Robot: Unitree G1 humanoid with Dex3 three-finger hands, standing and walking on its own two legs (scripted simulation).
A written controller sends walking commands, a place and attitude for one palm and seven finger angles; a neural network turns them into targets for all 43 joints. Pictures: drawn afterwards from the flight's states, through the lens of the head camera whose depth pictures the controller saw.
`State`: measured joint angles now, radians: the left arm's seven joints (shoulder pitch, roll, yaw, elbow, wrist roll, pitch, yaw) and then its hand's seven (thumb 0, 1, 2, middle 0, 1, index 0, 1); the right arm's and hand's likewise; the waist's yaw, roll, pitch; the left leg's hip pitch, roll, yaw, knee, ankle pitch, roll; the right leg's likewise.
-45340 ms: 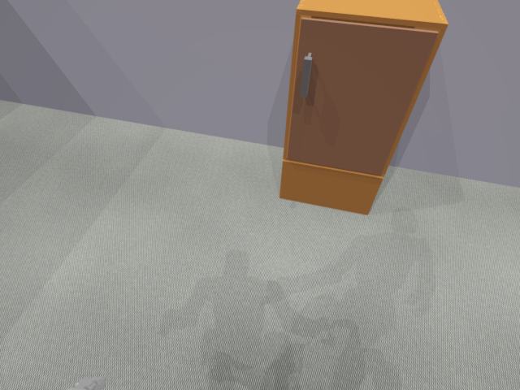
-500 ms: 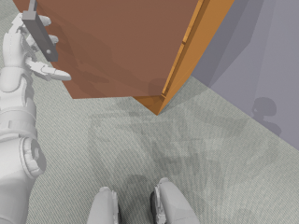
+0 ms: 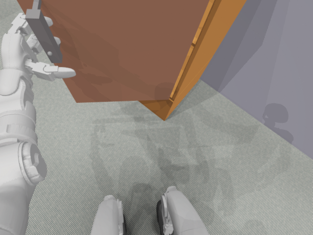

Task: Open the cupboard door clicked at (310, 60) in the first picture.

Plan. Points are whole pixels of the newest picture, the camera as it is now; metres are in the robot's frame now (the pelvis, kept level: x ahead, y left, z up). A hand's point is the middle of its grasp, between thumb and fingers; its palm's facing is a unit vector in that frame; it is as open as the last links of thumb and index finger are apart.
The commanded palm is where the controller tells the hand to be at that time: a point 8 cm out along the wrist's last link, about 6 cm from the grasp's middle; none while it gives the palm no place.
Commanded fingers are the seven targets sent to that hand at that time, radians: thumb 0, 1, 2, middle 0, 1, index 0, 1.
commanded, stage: close the thumb around the handle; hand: left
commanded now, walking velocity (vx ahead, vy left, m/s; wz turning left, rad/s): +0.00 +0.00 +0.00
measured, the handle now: (47, 32) +0.59 +0.21 +0.06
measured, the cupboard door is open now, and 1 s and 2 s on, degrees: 44 55 85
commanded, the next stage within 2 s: pull the door open along its arc in 0.50 s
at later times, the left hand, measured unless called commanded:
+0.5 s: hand (51, 54) +0.53 +0.20 +0.06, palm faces -0.03 -1.00 +0.00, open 6.7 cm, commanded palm +0.51 +0.23 +0.05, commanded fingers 0.00 0.90 0.90 -0.40 -1.35 -0.40 -1.35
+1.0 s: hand (58, 80) +0.46 +0.18 +0.06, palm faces -0.04 -1.00 -0.01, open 6.6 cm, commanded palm +0.41 +0.22 +0.05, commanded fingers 0.00 0.90 0.90 -0.40 -1.35 -0.40 -1.35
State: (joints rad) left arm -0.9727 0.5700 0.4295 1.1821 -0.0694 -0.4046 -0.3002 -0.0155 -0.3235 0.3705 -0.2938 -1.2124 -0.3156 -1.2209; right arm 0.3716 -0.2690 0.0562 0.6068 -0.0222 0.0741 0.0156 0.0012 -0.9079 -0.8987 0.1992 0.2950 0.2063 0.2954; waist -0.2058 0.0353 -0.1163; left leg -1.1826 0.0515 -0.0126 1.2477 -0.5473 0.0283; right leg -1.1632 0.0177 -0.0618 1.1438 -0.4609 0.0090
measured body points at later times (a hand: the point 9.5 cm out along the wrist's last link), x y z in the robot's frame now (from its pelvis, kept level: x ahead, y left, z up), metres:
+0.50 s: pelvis +0.01 +0.01 +0.00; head +0.17 +0.04 +0.42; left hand +0.53 +0.25 +0.06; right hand +0.01 -0.25 -0.10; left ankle +0.01 +0.10 -0.63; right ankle +0.04 -0.13 -0.63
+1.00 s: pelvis +0.02 +0.00 +0.02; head +0.15 +0.01 +0.45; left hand +0.46 +0.23 +0.06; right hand +0.05 -0.26 -0.09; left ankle +0.01 +0.10 -0.63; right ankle +0.04 -0.13 -0.63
